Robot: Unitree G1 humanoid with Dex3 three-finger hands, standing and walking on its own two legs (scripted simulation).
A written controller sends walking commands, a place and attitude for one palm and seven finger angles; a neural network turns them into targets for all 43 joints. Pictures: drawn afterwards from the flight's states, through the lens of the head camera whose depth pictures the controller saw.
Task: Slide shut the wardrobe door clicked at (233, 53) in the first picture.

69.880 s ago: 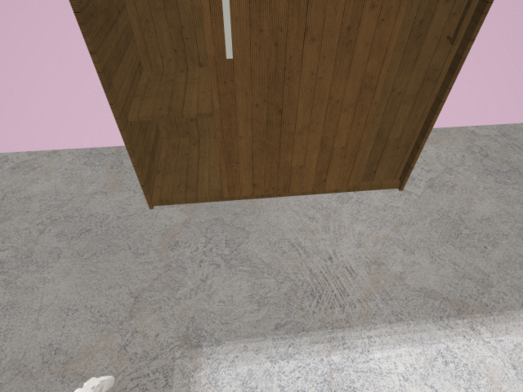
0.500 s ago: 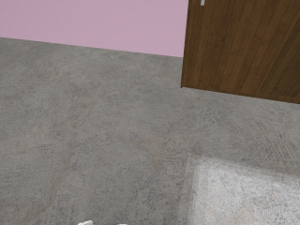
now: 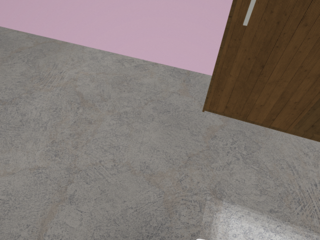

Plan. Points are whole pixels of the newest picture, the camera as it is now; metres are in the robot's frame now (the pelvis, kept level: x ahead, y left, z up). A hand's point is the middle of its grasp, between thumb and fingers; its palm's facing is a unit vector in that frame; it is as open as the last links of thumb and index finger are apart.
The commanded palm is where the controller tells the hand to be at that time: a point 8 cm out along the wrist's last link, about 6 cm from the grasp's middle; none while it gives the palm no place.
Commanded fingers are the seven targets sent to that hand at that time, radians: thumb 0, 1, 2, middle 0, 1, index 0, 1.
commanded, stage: walk to a spot facing it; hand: right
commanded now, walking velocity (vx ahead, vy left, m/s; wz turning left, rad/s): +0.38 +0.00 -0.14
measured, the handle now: (251, 6) +1.20 -0.37 +0.11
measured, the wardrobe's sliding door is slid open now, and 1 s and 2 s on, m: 0.00 0.00 0.00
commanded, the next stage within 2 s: turn to face it in 0.68 s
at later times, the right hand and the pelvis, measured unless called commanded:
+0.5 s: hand (249, 227) +0.21 -0.25 -0.17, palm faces +0.07 +0.99 -0.12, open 7.4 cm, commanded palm none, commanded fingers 0.00 -0.90 -0.90 0.20 0.30 0.20 0.30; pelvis +0.19 -0.08 +0.01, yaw -1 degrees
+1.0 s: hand (218, 146) +0.49 -0.19 -0.17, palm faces -0.04 +0.98 -0.18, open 7.1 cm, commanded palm none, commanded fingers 0.00 -0.90 -0.90 0.20 0.30 0.20 0.30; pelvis +0.38 -0.02 +0.00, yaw +2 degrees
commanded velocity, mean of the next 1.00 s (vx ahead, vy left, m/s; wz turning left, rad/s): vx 0.25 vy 0.00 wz -0.03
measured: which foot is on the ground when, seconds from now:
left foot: down 0.00-0.26, up 0.28-0.80, down 0.82-1.00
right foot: up 0.00-0.22, down 0.24-0.84, up 0.86-1.00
